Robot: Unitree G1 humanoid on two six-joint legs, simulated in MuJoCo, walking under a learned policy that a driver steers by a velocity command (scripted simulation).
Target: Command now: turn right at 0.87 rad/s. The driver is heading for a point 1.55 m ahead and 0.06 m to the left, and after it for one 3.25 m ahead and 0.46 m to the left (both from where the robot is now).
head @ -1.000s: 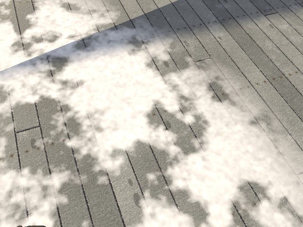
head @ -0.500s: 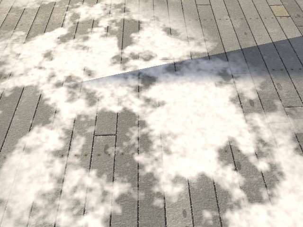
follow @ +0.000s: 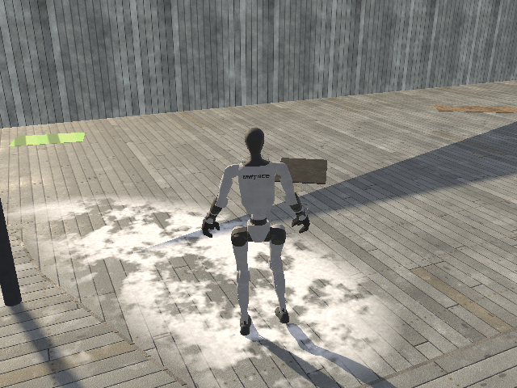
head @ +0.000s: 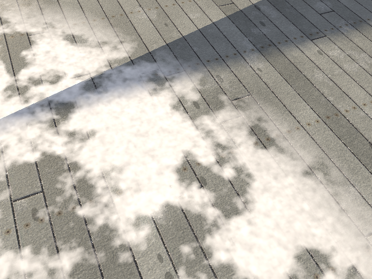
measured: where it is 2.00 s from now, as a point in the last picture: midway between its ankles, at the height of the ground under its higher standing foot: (144, 130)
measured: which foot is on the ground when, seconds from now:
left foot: down 0.00-0.38, up 0.40-0.94, down 0.96-1.00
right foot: up 0.00-0.36, down 0.38-0.96, up 0.98-1.00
